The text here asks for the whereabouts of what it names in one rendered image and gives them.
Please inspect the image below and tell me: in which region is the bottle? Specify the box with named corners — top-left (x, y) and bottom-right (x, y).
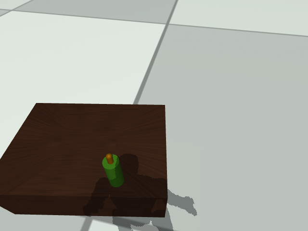
top-left (102, 153), bottom-right (124, 187)

